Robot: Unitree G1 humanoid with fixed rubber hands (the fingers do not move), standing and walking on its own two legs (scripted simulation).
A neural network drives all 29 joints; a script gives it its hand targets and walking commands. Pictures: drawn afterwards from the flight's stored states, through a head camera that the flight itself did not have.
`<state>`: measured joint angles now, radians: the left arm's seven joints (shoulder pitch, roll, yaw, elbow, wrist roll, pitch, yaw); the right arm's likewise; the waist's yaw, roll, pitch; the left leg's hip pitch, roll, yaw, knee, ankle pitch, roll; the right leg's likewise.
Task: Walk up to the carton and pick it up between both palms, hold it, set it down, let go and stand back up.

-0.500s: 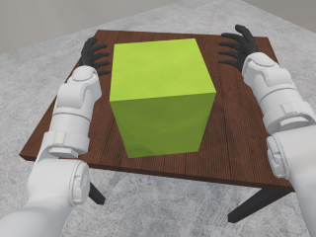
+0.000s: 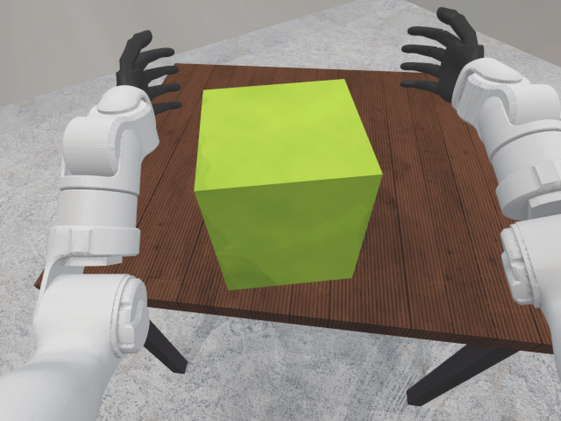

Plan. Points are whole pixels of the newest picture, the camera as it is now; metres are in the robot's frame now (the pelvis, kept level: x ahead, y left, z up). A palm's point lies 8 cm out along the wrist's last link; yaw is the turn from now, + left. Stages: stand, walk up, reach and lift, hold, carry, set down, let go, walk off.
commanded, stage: set down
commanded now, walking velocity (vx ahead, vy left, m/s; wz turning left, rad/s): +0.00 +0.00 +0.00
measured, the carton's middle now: (283, 190) +0.44 +0.07 +0.07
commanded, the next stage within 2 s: none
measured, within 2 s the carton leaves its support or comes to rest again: neither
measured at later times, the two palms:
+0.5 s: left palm (131, 168) +0.35 +0.23 +0.20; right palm (465, 150) +0.43 -0.16 +0.19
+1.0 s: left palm (140, 220) +0.30 +0.22 +0.16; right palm (474, 208) +0.38 -0.18 +0.14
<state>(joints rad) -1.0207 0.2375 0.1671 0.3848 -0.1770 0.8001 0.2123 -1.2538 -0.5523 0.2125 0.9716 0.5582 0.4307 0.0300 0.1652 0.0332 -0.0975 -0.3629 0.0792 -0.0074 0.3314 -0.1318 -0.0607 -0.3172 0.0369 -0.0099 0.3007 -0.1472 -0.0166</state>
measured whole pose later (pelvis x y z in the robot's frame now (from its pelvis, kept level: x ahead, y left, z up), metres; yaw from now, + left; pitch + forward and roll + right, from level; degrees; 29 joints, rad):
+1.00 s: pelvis -0.02 +0.00 +0.00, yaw +0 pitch +1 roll +0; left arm -0.37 0.13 0.19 -0.23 -0.12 0.87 0.19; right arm -0.57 -0.46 0.12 0.39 0.51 0.38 -0.03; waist 0.06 0.00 0.00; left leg -0.22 0.07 0.00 0.33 -0.13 -0.06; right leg -0.20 0.03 0.00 0.36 -0.18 -0.02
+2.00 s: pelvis +0.00 +0.00 +0.00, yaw -2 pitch -2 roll +0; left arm 0.23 0.04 0.03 -0.30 -0.04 0.38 0.19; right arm 0.18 -0.36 0.06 0.03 0.34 0.05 0.04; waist 0.05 -0.01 0.06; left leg -0.07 0.06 0.05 0.24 -0.12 -0.05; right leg -0.09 0.02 0.04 0.30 -0.17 -0.02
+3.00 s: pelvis +0.01 +0.02 +0.00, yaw -2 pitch -2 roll +0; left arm 0.33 0.14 0.00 0.25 -0.01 0.07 0.07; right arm 0.28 -0.23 0.03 0.46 0.12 -0.16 0.06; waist 0.04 -0.01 0.06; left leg -0.08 0.05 0.05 0.30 -0.18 -0.03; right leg -0.07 0.01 0.04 0.30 -0.20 0.00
